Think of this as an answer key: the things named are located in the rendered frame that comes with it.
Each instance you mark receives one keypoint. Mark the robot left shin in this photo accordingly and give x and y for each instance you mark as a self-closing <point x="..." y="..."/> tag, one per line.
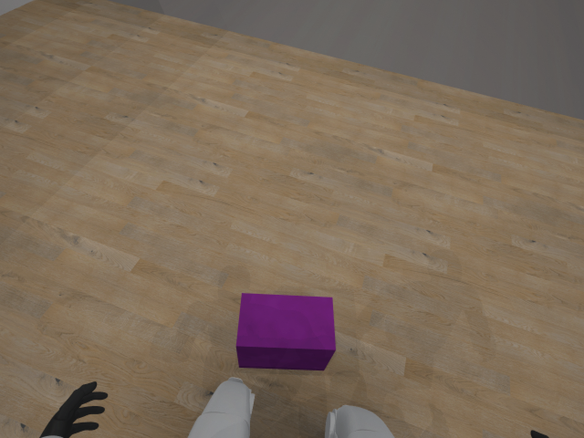
<point x="235" y="379"/>

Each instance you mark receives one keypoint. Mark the left robot thigh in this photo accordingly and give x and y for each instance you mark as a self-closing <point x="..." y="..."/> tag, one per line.
<point x="227" y="414"/>

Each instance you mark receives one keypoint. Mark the carton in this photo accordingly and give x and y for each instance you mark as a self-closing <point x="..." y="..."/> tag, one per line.
<point x="285" y="332"/>

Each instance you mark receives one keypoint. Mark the robot left hand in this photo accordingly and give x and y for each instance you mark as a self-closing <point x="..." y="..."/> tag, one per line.
<point x="62" y="424"/>

